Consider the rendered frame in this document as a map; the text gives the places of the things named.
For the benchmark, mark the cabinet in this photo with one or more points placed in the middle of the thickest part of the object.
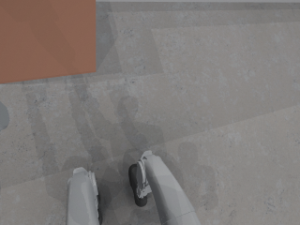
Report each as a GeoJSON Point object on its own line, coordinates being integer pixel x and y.
{"type": "Point", "coordinates": [41, 39]}

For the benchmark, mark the robot right thigh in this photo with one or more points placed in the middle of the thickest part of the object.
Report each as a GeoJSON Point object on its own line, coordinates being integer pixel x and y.
{"type": "Point", "coordinates": [173, 205]}

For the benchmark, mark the right robot foot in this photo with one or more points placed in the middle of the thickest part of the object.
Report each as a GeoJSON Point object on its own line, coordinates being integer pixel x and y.
{"type": "Point", "coordinates": [132, 175]}

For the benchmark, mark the left robot upper arm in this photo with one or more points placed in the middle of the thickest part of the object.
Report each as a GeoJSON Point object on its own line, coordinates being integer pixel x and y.
{"type": "Point", "coordinates": [4, 118]}

